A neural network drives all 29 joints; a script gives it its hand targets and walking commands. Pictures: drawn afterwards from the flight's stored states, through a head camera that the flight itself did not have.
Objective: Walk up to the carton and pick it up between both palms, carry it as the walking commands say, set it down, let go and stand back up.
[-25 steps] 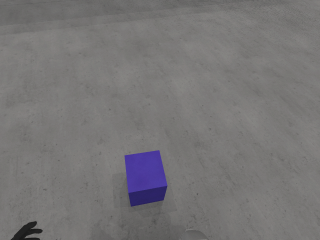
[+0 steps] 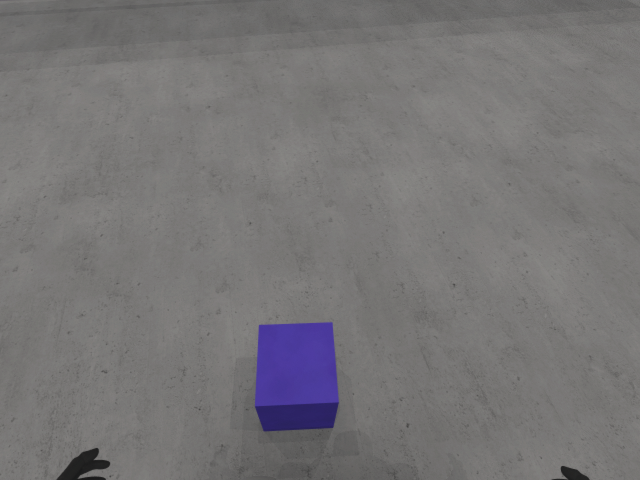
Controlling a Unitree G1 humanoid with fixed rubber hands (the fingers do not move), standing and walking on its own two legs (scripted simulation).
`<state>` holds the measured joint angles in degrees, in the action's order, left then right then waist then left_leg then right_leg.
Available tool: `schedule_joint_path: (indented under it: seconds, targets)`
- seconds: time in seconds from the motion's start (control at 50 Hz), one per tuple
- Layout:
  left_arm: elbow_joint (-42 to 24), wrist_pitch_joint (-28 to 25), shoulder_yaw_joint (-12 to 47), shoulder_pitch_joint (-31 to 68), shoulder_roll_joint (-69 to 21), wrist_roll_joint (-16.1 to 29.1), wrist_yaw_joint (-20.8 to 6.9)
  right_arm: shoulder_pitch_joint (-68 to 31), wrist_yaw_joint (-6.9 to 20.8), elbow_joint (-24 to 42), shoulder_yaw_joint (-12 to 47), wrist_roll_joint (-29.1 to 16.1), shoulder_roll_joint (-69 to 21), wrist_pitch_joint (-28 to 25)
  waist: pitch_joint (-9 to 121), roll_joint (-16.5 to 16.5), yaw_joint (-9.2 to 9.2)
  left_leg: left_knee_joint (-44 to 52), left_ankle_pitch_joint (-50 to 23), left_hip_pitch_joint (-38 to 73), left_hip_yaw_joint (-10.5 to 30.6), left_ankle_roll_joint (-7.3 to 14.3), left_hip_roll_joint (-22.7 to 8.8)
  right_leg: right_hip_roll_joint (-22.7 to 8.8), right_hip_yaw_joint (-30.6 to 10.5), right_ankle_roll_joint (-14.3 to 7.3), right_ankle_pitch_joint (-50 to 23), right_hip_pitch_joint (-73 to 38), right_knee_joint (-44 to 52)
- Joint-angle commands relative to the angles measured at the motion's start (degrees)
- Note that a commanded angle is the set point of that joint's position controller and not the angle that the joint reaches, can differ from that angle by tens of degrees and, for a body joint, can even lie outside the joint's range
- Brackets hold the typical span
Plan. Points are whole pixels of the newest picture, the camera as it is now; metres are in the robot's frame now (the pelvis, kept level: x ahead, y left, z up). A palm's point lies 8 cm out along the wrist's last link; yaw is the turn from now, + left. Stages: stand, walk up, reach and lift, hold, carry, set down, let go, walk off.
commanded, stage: walk up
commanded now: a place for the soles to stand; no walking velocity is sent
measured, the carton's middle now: (297, 378) +0.45 +0.06 -0.63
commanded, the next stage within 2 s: reach and lift in 1.94 s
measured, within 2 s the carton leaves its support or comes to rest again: neither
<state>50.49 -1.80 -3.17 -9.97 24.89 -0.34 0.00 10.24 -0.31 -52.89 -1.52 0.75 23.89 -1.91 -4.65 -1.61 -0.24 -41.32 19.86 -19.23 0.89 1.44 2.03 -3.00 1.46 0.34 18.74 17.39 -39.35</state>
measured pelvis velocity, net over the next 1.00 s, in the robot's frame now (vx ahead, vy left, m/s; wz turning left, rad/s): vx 0.01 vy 0.00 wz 0.09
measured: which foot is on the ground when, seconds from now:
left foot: down 0.00-1.00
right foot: down 0.00-1.00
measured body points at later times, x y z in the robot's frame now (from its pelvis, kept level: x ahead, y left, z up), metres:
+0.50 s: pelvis +0.03 +0.01 +0.01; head +0.05 +0.03 +0.46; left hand +0.13 +0.35 -0.10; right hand +0.19 -0.30 -0.09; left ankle +0.02 +0.11 -0.72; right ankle +0.02 -0.14 -0.72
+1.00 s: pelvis +0.01 +0.00 +0.03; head +0.01 +0.01 +0.48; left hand +0.08 +0.35 -0.08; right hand +0.17 -0.30 -0.08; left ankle +0.02 +0.11 -0.72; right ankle +0.02 -0.14 -0.72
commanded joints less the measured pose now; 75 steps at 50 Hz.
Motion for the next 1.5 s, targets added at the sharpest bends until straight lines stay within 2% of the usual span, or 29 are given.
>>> schedule_joint_path:
  seconds: [0.0, 0.02, 0.06, 0.1, 0.14, 0.18, 0.24, 0.3, 0.34, 0.36, 0.38, 0.4, 0.42, 0.44, 0.46, 0.48, 0.5, 0.52, 0.54, 0.56, 0.58, 0.62, 0.66, 0.82, 0.86, 1.0, 1.1, 1.32, 1.48]
  targets:
    - [-3.3, -1.4, -3.4, 4.2, 14.7, 0.0, 0.9, 1.0, 0.0, 1.7, -2.9, -0.6, 11.3, 0.4, 7.0, -3.1, -0.81, 1.0, 4.2, 0.2, 2.5, 0.3, -2.7, -17.4, -16.8, -12.4, -26.3, -7.7, 11.4]
    - [-3.2, -1.2, -3.0, 4.5, 13.6, 0.1, 0.9, 1.5, 0.2, 1.4, -3.1, -0.6, 11.1, 0.2, 7.3, -2.7, -1.32, 5.6, -5.8, 3.0, 2.8, 0.9, -3.5, -14.4, -11.8, -10.1, -25.8, -6.3, 9.1]
    - [-2.9, -0.8, -2.5, 4.4, 12.6, 0.5, 1.0, -0.4, 0.4, 1.6, -3.6, -0.6, 12.0, -0.3, 9.0, -3.4, -0.27, 5.6, -25.4, 8.4, 6.4, 2.1, -5.4, -7.6, -4.3, -5.3, -22.9, -5.3, 6.1]
    - [-2.5, -0.7, -2.3, 3.0, 11.9, 0.9, 1.3, -1.9, 0.4, 1.8, -3.6, -0.6, 12.9, -0.2, 10.9, -3.8, 0.87, 3.2, -34.0, 8.7, 8.0, 3.8, -6.8, -5.8, -2.9, -3.8, -24.0, -6.2, 5.0]
    - [-1.6, -0.7, -2.3, 3.5, 12.4, 0.9, 1.7, -3.0, 0.3, 1.6, -3.4, -0.9, 11.8, 0.4, 9.9, -5.0, 0.99, 1.5, -31.4, 4.9, 5.8, 2.6, -4.9, -8.2, -4.3, -5.3, -24.9, -9.3, 7.8]
    - [-1.8, -0.5, -2.4, 4.0, 13.0, 0.7, 1.8, -3.3, 0.1, 1.1, -3.2, -0.7, 11.5, 0.9, 9.1, -4.4, 1.02, 1.3, -26.7, 2.9, 4.5, 1.5, -4.2, -11.6, -6.6, -7.9, -30.7, -11.3, 7.0]
    - [-1.5, -0.2, -2.1, 4.7, 13.1, 0.6, 1.9, -4.1, 0.3, 0.8, -3.3, -0.5, 11.7, 1.0, 7.9, -2.5, 0.9, 2.2, -25.8, 3.6, 5.2, 2.1, -4.2, -11.4, -4.6, -7.5, -29.8, -10.0, 6.1]
    - [-1.9, 0.1, -1.8, 7.1, 12.5, 0.7, 1.8, -4.3, 0.5, 0.8, -3.6, -0.3, 12.4, 1.0, 7.9, -0.1, -0.13, 5.9, -30.0, 7.2, 9.4, 4.2, -6.1, -7.6, -1.9, -4.7, -18.6, -6.0, 4.4]
    - [-2.1, 0.5, -1.3, 8.8, 10.6, 1.2, 1.6, -5.1, 0.3, 0.9, -3.7, 0.1, 13.8, 0.6, 7.5, 4.2, -0.83, 12.0, -31.4, 8.1, 18.6, 8.6, -10.7, -1.3, 0.0, -1.9, -10.1, -2.9, -1.8]
    - [-1.9, 0.6, -1.0, 9.2, 9.6, 1.4, 1.6, -5.4, 0.1, 0.9, -3.7, 0.2, 14.3, 0.5, 6.6, 6.3, -0.89, 14.6, -31.6, 8.2, 22.5, 11.1, -13.1, 0.7, -0.2, -1.2, -3.5, -1.3, -2.8]
    - [-1.3, 0.6, -0.8, 8.7, 9.2, 1.3, 1.6, -5.8, 0.0, 0.8, -3.5, 0.3, 14.1, 0.4, 6.0, 8.4, -0.47, 16.0, -32.5, 8.4, 24.0, 12.3, -14.4, 1.4, -1.1, -1.3, 5.0, -0.9, -2.1]
    - [-1.1, 0.4, -0.8, 8.0, 9.1, 1.3, 1.6, -6.5, -0.1, 0.8, -3.3, 0.5, 13.8, 0.4, 5.8, 9.3, -0.06, 16.5, -32.9, 8.8, 23.4, 12.5, -14.5, 1.2, -2.0, -1.7, 8.5, -0.6, -0.8]
    - [-0.2, 0.1, -0.7, 6.4, 8.9, 1.3, 1.5, -8.3, -0.2, 1.0, -2.9, 0.6, 13.1, 0.4, 6.0, 9.7, 1.07, 16.5, -30.7, 8.5, 21.2, 11.5, -14.0, 0.4, -2.5, -2.1, 7.8, -2.0, 2.7]
    - [0.9, -0.3, -0.6, 3.7, 9.1, 1.2, 1.3, -11.0, -0.1, 1.5, -2.4, 0.5, 12.2, 0.6, 7.2, 8.9, 2.63, 15.5, -28.4, 6.9, 17.9, 9.4, -12.3, -0.6, -2.7, -2.3, 0.8, -6.0, 7.6]
    - [2.0, -0.8, -0.7, 2.3, 10.0, 0.9, 1.3, -12.5, 0.0, 1.8, -2.0, 0.2, 10.8, 0.7, 8.5, 6.6, 3.38, 13.0, -26.4, 5.7, 13.9, 5.9, -9.1, -2.7, -4.2, -2.8, -9.5, -9.8, 11.9]
    - [2.4, -1.1, -1.1, 2.9, 11.8, 0.3, 1.5, -12.1, 0.2, 1.8, -1.6, -0.1, 9.5, 0.8, 8.7, 4.2, 2.73, 9.8, -23.3, 4.7, 9.3, 2.5, -5.6, -6.8, -8.8, -4.1, -14.6, -11.5, 16.2]
    - [2.3, -1.4, -1.4, 4.2, 13.5, -0.1, 1.6, -11.0, 0.3, 1.3, -1.7, -0.4, 9.5, 0.9, 8.3, 2.8, 1.45, 8.7, -19.9, 3.6, 7.1, 0.6, -3.4, -10.5, -13.6, -6.0, -17.6, -12.7, 18.4]
    - [2.1, -1.4, -1.5, 6.5, 14.1, 0.1, 1.5, -9.3, 0.3, 0.0, -1.9, -0.5, 9.6, 1.0, 7.8, 1.8, 0.3, 10.6, -14.7, 5.7, 6.3, 0.3, -3.2, -12.0, -13.7, -7.7, -19.9, -10.9, 16.8]
    - [1.8, -1.2, -1.4, 8.8, 13.8, 0.1, 1.4, -7.7, 0.3, -1.1, -2.0, -0.2, 10.0, 0.9, 8.1, 1.0, -0.67, 13.5, -16.0, 9.1, 6.9, 0.5, -4.4, -10.6, -11.3, -6.6, -20.1, -9.3, 14.4]
    - [1.7, -1.1, -0.9, 9.8, 12.1, 0.3, 1.2, -7.6, 0.4, -1.6, -2.1, 0.1, 10.3, 0.7, 8.5, 1.0, -0.89, 16.1, -21.1, 12.5, 8.2, 1.3, -5.8, -7.5, -7.3, -4.1, -19.4, -8.4, 13.3]
    - [2.1, -0.9, -0.6, 9.4, 10.7, 0.7, 1.1, -8.9, 0.4, -1.6, -2.1, 0.1, 10.7, 0.5, 8.5, 1.6, -0.19, 16.8, -25.5, 13.8, 9.5, 2.3, -6.9, -4.6, -4.3, -2.2, -17.7, -8.3, 13.0]
    - [3.3, -0.9, -0.1, 7.8, 9.6, 0.9, 1.1, -10.6, 0.5, -1.5, -1.9, -0.2, 10.4, 0.5, 8.2, 2.3, 0.8, 17.2, -26.7, 13.7, 10.3, 2.9, -8.1, -3.2, -3.1, -1.2, -14.4, -8.3, 15.1]
    - [4.4, -0.9, -0.1, 7.8, 9.7, 0.7, 1.0, -11.7, 0.5, -2.0, -1.7, -0.1, 9.9, 0.8, 6.8, 1.3, 1.01, 18.4, -23.5, 12.0, 9.2, 2.1, -7.4, -3.9, -4.3, -1.6, -14.2, -9.4, 17.3]
    - [7.4, -1.0, 0.0, 6.0, 11.0, 0.4, 1.5, -12.2, 1.2, -3.6, -2.2, 0.6, 10.7, 1.6, 4.7, 2.9, 1.17, 21.4, -18.0, 11.2, 7.7, 0.9, -6.3, -5.1, -6.0, -2.0, -12.4, -10.1, 21.3]
    - [7.6, -1.2, -0.2, 6.2, 11.6, 0.2, 1.8, -11.4, 1.6, -3.9, -2.2, 0.7, 9.9, 2.1, 4.6, 1.6, 0.72, 21.5, -16.7, 11.2, 7.4, 0.5, -5.9, -6.0, -6.8, -2.4, -12.2, -9.8, 21.5]
    - [7.7, -1.1, -0.2, 6.9, 10.8, -0.1, 1.8, -11.0, 2.3, -3.6, -2.6, 0.9, 9.9, 2.6, 4.1, 0.6, 0.55, 23.7, -8.4, 10.1, 8.7, 0.8, -6.4, -5.0, -6.8, -2.2, -4.4, -7.9, 21.9]
    - [7.9, -1.1, -0.4, 6.0, 10.8, -0.2, 1.8, -10.4, 2.5, -3.7, -2.8, 1.0, 10.2, 2.5, 4.3, 2.3, 0.71, 24.7, -5.6, 8.7, 9.6, 1.0, -6.8, -4.3, -6.7, -2.3, -3.0, -8.4, 21.7]
    - [8.4, -1.1, -0.4, 5.7, 10.8, -0.2, 1.9, -8.2, 2.1, -4.2, -2.8, 0.6, 10.1, 2.3, 5.7, 1.7, 0.59, 22.8, -15.4, 10.7, 8.2, 1.0, -7.3, -4.6, -6.6, -2.5, -11.8, -9.5, 20.6]
    - [8.1, -1.0, -0.3, 5.9, 10.7, -0.2, 2.0, -8.3, 2.0, -3.7, -2.9, 0.5, 10.2, 2.4, 6.3, 1.9, 0.48, 22.2, -17.8, 11.4, 7.5, 1.0, -7.6, -4.8, -6.7, -2.6, -14.2, -10.2, 20.2]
